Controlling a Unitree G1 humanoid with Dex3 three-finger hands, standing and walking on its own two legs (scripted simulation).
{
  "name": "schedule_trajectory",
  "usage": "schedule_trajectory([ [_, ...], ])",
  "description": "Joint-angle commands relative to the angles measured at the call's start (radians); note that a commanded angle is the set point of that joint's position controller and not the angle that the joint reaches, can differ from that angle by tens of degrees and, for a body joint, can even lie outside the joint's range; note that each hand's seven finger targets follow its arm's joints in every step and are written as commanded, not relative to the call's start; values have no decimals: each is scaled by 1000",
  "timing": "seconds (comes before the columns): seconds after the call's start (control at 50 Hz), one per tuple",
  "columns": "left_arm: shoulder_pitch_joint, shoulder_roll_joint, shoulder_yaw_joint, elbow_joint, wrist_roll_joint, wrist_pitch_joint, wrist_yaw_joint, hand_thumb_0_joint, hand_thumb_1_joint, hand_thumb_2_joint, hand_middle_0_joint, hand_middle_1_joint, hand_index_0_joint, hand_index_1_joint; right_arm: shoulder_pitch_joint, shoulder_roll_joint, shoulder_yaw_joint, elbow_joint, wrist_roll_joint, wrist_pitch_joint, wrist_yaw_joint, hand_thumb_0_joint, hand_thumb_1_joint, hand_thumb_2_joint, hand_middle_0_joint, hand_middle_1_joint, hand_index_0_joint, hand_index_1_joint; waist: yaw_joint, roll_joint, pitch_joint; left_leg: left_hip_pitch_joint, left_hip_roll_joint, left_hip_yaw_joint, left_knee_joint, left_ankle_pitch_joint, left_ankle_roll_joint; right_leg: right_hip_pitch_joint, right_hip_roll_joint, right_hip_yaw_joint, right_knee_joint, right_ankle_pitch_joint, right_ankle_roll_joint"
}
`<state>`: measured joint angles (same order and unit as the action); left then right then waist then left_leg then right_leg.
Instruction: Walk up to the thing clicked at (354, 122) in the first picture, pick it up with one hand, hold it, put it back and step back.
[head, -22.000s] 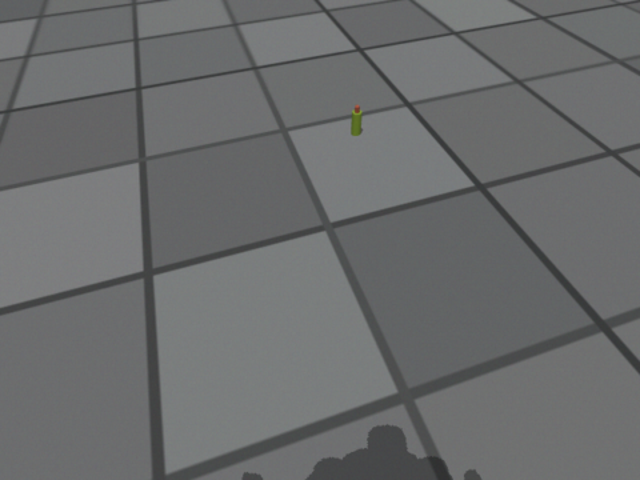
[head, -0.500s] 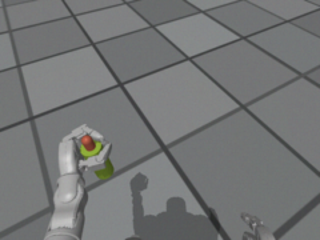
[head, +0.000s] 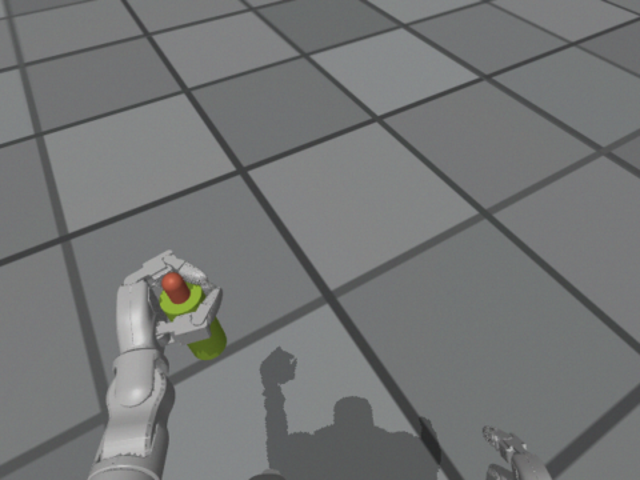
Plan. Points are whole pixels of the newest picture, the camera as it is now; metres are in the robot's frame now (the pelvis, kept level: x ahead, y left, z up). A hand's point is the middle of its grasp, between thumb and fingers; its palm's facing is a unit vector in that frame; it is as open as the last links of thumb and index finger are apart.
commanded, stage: hold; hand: left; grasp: from the side
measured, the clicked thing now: (191, 314) +0.33 +0.18 +0.01
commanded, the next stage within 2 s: crouch in 1.42 s
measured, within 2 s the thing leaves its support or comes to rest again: neither
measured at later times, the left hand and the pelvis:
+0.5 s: hand (191, 298) +0.33 +0.17 +0.04, palm faces +0.21 -0.98 -0.04, open 5.5 cm; pelvis +0.00 +0.00 +0.00, yaw +0 degrees
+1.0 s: hand (193, 293) +0.34 +0.17 +0.05, palm faces +0.21 -0.98 -0.03, open 5.5 cm; pelvis +0.00 +0.00 +0.00, yaw +0 degrees
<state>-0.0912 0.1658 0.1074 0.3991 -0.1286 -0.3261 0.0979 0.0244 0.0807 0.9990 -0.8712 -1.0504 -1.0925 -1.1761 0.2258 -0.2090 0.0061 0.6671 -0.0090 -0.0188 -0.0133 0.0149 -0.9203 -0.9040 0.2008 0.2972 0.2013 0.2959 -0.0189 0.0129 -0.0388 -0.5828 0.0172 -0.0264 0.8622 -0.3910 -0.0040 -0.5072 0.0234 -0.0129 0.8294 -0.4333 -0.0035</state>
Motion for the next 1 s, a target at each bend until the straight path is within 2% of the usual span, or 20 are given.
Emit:
schedule_trajectory([
  [0.0,-319,116,65,-279,-19,-111,-3,0,518,1183,-1248,-1297,-1250,-1301,-41,-136,-44,-125,8,-46,-14,0,-923,-908,199,300,199,300,-8,17,-295,192,-12,6,-121,213,16,63,1,-1,-127,282,0],
  [0.1,-298,89,15,-280,-5,-110,-20,0,508,1155,-1234,-1276,-1237,-1278,-52,-134,-45,-129,9,-47,-12,0,-916,-906,199,300,199,300,-13,17,-257,196,-12,5,-132,188,11,46,2,-7,-129,256,-3],
  [0.16,-361,128,56,-324,-13,-118,-13,0,522,1151,-1217,-1260,-1218,-1263,-52,-136,-45,-130,12,-50,-11,0,-916,-907,199,300,199,300,-4,42,-286,210,-7,-3,-140,170,7,40,4,-12,-126,230,-8],
  [0.22,-322,92,37,-310,-19,-117,-7,0,533,1171,-1218,-1271,-1220,-1275,-47,-130,-40,-134,9,-51,-12,0,-917,-907,199,300,199,300,-8,14,-292,202,-9,-1,-131,187,9,58,5,-11,-123,249,-4],
  [0.24,-344,121,73,-331,-22,-123,-1,0,524,1175,-1224,-1278,-1226,-1283,-47,-133,-44,-132,8,-50,-12,0,-919,-908,199,300,199,300,0,30,-312,199,-10,-3,-125,203,10,63,5,-9,-119,263,-5],
  [0.28,-354,147,74,-362,-12,-124,3,0,526,1175,-1225,-1276,-1225,-1282,-44,-135,-42,-133,10,-49,-15,0,-922,-909,199,300,199,300,3,39,-320,218,-12,2,-129,217,10,75,2,-5,-124,273,-5],
  [0.32,-320,116,50,-307,-8,-117,-2,0,500,1162,-1213,-1270,-1217,-1273,-46,-131,-40,-130,6,-47,-15,0,-921,-908,199,300,199,300,-11,23,-290,206,-13,3,-124,224,12,65,4,-3,-123,285,-1],
  [0.4,-351,154,74,-312,-7,-121,-10,0,515,1182,-1213,-1273,-1212,-1281,-35,-135,-46,-119,8,-44,-17,0,-922,-910,199,300,199,300,-5,32,-326,214,-10,1,-109,263,18,76,0,-1,-118,322,0],
  [0.5,-320,96,31,-228,-16,-108,-24,0,522,1195,-1236,-1295,-1238,-1300,-30,-135,-45,-112,10,-42,-12,0,-920,-909,199,300,199,300,-17,11,-275,199,-11,4,-112,250,18,53,1,-3,-127,312,1],
  [0.52,-352,123,62,-255,-22,-116,-24,0,517,1194,-1239,-1295,-1240,-1301,-36,-143,-49,-120,11,-44,-9,0,-917,-909,199,300,199,300,-10,31,-284,203,-9,2,-117,245,15,52,0,-4,-123,303,-2],
  [0.56,-343,119,55,-248,-21,-116,-27,0,518,1187,-1240,-1296,-1241,-1302,-37,-140,-49,-127,14,-44,-8,0,-924,-909,199,300,199,300,-5,26,-306,215,-8,-1,-114,262,14,62,2,-8,-120,310,-2],
  [0.58,-375,153,64,-333,-18,-126,-24,0,519,1192,-1239,-1287,-1237,-1295,-34,-145,-53,-129,13,-42,-8,0,-921,-909,199,300,199,300,3,53,-337,241,-9,-1,-118,276,11,69,2,-8,-119,318,-5],
  [0.62,-285,94,23,-261,-17,-115,-28,0,504,1182,-1235,-1282,-1234,-1289,-33,-136,-47,-129,11,-41,-6,0,-923,-909,199,300,199,300,-6,25,-300,226,-9,-1,-118,270,11,67,6,-12,-121,312,-4],
  [0.66,-279,95,48,-247,-29,-117,-25,0,517,1184,-1226,-1281,-1226,-1288,-34,-146,-54,-129,13,-46,-3,0,-922,-909,199,300,199,300,-2,11,-328,230,-6,-4,-110,307,13,77,8,-14,-111,343,-4],
  [0.7,-371,159,77,-366,-25,-132,-17,0,506,1172,-1220,-1272,-1219,-1279,-28,-144,-53,-131,14,-44,-3,0,-922,-909,199,300,199,300,8,54,-358,250,-6,-4,-110,326,10,85,7,-11,-106,354,-6],
  [0.74,-317,127,43,-326,-13,-121,-18,0,507,1168,-1213,-1259,-1212,-1267,-25,-137,-47,-128,9,-38,-7,0,-920,-909,199,300,199,300,-6,32,-324,238,-8,0,-108,310,14,76,7,-7,-117,350,-1],
  [0.82,-390,165,90,-371,-19,-123,-6,0,506,1194,-1205,-1269,-1203,-1279,-20,-135,-47,-118,11,-38,-14,0,-915,-909,199,300,199,300,-7,40,-337,234,-11,6,-108,299,20,82,-1,3,-124,363,3],
  [0.86,-344,106,47,-274,-15,-108,-11,0,497,1175,-1202,-1262,-1202,-1269,-36,-130,-42,-119,10,-35,-15,0,-915,-909,199,300,199,300,-20,11,-252,195,-12,7,-117,237,20,47,-2,2,-134,307,4],
  [0.94,-372,144,73,-296,-12,-116,-16,0,541,1201,-1227,-1289,-1227,-1296,-32,-141,-52,-123,8,-35,-11,0,-915,-908,199,300,199,300,-4,41,-309,217,-12,5,-115,265,19,69,-2,0,-125,325,-1],
  [0.98,-352,111,31,-282,-11,-109,-26,0,544,1199,-1237,-1294,-1238,-1299,-30,-141,-50,-130,9,-34,-9,0,-917,-908,199,300,199,300,-13,38,-314,231,-11,3,-113,287,15,75,1,-3,-122,339,-1],
])
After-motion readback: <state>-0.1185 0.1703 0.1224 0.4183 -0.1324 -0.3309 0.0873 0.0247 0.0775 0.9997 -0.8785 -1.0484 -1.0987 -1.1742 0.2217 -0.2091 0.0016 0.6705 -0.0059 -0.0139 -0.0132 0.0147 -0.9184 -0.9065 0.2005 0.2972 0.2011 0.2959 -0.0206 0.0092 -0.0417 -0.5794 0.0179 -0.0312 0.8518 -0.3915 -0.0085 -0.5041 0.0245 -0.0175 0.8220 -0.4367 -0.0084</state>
